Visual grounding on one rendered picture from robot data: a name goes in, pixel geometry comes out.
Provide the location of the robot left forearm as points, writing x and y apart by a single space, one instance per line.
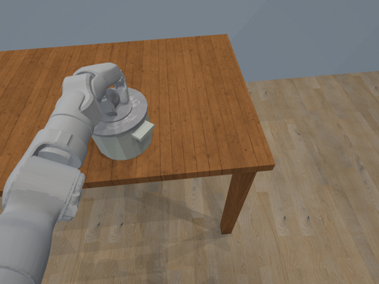
66 135

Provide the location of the table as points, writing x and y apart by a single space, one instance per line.
205 121

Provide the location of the knob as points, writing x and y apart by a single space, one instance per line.
114 97

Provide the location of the left robot hand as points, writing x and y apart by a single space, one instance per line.
112 76

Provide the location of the left robot upper arm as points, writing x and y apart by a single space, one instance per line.
44 193

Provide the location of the pot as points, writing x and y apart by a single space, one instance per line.
129 145

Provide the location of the lid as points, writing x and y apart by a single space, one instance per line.
129 116

